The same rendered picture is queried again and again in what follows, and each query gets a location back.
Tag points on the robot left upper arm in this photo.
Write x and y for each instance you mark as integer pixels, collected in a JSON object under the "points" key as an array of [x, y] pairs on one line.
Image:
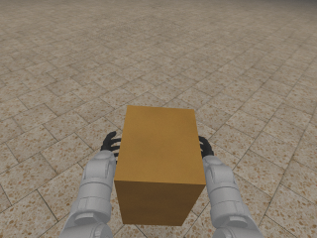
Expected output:
{"points": [[89, 230]]}

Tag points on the right robot hand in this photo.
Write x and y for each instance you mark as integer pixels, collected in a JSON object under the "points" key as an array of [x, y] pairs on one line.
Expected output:
{"points": [[205, 147]]}

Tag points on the right robot forearm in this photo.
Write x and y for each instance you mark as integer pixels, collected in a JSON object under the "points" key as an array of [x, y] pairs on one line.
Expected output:
{"points": [[227, 207]]}

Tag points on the left robot forearm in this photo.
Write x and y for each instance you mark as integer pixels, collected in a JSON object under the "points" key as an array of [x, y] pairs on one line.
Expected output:
{"points": [[94, 195]]}

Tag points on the carton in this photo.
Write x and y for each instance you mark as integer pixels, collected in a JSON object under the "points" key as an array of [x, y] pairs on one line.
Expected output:
{"points": [[159, 173]]}

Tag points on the robot right upper arm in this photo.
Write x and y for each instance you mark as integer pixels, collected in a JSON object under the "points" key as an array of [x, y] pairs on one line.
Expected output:
{"points": [[227, 231]]}

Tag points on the left robot hand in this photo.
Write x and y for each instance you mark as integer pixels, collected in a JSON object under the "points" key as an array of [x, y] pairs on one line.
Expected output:
{"points": [[107, 143]]}

